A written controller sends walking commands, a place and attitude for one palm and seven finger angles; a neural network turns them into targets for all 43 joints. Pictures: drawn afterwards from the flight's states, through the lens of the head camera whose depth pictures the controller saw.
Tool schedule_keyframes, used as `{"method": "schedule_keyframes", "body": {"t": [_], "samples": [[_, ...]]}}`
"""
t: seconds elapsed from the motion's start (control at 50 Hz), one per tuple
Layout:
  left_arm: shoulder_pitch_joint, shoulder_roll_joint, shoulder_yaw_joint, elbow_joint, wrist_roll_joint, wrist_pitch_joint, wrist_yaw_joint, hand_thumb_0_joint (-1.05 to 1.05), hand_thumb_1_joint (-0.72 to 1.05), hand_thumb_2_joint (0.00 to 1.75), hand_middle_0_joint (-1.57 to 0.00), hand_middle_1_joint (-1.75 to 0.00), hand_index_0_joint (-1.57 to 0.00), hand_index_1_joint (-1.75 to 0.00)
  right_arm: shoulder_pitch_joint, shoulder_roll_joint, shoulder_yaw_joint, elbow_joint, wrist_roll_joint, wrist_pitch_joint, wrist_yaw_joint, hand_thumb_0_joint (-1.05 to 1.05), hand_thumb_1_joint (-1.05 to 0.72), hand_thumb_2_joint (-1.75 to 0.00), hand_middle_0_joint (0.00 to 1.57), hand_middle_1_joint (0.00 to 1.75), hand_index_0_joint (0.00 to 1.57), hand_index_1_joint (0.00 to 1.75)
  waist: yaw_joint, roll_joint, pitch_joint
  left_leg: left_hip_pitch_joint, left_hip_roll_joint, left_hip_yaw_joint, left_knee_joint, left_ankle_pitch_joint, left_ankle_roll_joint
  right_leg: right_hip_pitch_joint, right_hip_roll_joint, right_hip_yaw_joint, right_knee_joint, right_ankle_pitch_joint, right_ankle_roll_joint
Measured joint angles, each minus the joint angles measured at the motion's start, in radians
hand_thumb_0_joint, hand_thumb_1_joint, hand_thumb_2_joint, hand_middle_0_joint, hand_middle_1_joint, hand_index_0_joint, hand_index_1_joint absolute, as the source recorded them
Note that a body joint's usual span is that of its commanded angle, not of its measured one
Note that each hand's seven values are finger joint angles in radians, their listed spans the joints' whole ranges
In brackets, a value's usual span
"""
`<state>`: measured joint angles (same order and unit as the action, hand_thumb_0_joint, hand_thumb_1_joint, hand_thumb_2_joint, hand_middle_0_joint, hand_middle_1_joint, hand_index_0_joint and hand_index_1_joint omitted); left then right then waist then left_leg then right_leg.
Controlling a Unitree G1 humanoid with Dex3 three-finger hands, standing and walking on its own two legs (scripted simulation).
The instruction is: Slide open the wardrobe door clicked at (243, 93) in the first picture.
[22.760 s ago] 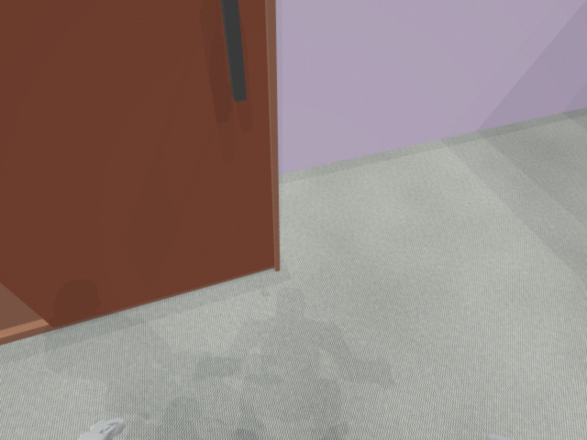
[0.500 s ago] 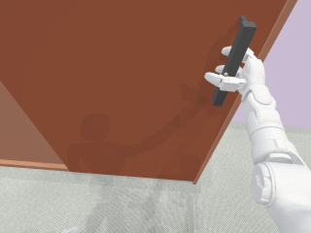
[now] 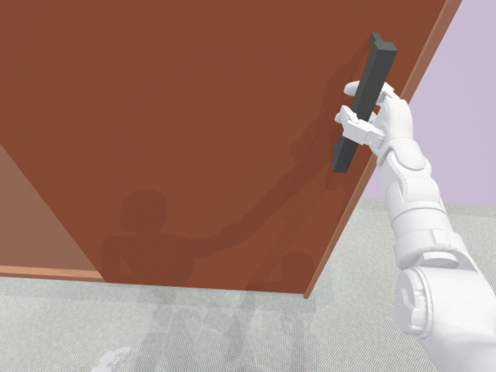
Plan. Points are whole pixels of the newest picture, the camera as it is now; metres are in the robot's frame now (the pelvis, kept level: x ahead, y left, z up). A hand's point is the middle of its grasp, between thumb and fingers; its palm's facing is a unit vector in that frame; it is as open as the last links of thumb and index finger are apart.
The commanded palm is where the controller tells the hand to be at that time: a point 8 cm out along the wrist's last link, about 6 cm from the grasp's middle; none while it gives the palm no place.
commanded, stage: grip the handle and tug to test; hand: right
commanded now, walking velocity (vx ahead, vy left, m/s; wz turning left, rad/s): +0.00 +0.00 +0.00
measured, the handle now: (355, 110) +0.52 -0.11 +0.18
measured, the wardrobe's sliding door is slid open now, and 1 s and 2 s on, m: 0.00 0.00 0.00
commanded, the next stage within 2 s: tug the door sideways, standing still in 0.52 s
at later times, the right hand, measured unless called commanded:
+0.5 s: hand (350, 124) +0.46 -0.09 +0.19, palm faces -0.07 +1.00 +0.02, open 6.0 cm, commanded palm +0.42 -0.15 +0.19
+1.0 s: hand (348, 123) +0.46 -0.09 +0.19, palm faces -0.01 +1.00 -0.02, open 6.0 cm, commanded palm +0.44 -0.10 +0.19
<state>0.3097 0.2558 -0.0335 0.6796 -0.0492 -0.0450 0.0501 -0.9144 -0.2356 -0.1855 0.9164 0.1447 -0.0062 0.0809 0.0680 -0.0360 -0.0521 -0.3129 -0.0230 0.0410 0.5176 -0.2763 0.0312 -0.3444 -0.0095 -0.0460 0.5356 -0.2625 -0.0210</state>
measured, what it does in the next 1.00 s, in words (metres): stands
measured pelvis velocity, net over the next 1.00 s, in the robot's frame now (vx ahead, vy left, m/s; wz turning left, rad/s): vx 0.02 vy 0.00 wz -0.04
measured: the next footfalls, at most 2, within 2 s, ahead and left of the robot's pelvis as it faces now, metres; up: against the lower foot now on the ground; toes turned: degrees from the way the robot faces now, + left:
none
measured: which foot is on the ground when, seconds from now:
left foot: down 0.00-1.00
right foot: down 0.00-1.00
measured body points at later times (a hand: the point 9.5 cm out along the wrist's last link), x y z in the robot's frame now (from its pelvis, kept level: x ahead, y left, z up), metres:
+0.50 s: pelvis +0.01 +0.00 +0.00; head +0.01 +0.02 +0.45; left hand +0.07 +0.26 -0.12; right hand +0.46 -0.15 +0.19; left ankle -0.01 +0.10 -0.73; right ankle +0.01 -0.11 -0.73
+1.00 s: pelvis +0.02 +0.00 +0.00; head +0.03 +0.02 +0.45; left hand +0.15 +0.24 -0.12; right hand +0.46 -0.15 +0.19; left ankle -0.01 +0.10 -0.73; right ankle +0.01 -0.11 -0.73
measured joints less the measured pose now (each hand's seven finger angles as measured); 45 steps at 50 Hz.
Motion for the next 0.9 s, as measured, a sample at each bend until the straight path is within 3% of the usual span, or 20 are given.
{"method": "schedule_keyframes", "body": {"t": [0.3,0.56,0.68,0.8,0.9], "samples": [[0.041,0.006,0.002,0.017,-0.002,-0.006,-0.001,0.01,0.91,0.89,-0.20,-0.30,-0.20,-0.30,-0.002,-0.023,-0.014,0.036,0.003,-0.033,0.005,0.00,-0.64,-0.81,0.37,1.40,0.38,1.38,0.014,-0.002,-0.002,-0.009,-0.005,-0.005,0.002,0.006,0.004,-0.005,-0.005,-0.005,-0.001,0.005,0.003],[0.035,0.007,0.010,-0.014,-0.010,0.011,-0.004,0.01,0.91,0.89,-0.20,-0.30,-0.20,-0.30,0.148,-0.010,-0.029,-0.174,0.017,0.036,-0.001,0.00,-0.68,-0.76,0.33,1.40,0.34,1.38,0.008,-0.006,-0.011,0.040,-0.015,-0.034,-0.033,0.005,0.005,0.058,-0.014,-0.032,-0.042,-0.004,0.006],[0.004,0.004,0.015,-0.034,-0.012,0.025,-0.004,0.01,0.91,0.89,-0.20,-0.30,-0.20,-0.30,0.204,0.013,-0.011,-0.288,0.023,0.093,-0.011,0.00,-0.69,-0.76,0.31,1.40,0.33,1.38,-0.006,-0.007,-0.011,0.072,-0.015,-0.033,-0.053,-0.002,0.004,0.086,-0.013,-0.030,-0.057,-0.013,0.007],[-0.033,0.002,0.020,-0.013,-0.003,0.034,-0.001,0.01,0.91,0.89,-0.20,-0.30,-0.20,-0.30,0.133,0.054,0.057,-0.275,0.015,0.136,-0.040,0.01,-0.66,-0.79,0.34,1.40,0.36,1.39,-0.041,-0.001,0.003,0.075,-0.002,0.008,-0.050,-0.014,0.003,0.067,0.001,0.011,-0.040,-0.015,0.006],[-0.058,-0.003,0.021,0.000,0.005,0.033,-0.008,0.01,0.91,0.89,-0.20,-0.30,-0.20,-0.30,0.090,0.081,0.092,-0.242,0.014,0.138,-0.081,0.01,-0.66,-0.82,0.34,1.40,0.36,1.39,-0.057,-0.004,0.001,0.058,0.009,0.027,-0.036,-0.020,0.001,0.044,0.013,0.029,-0.031,-0.011,0.005]]}}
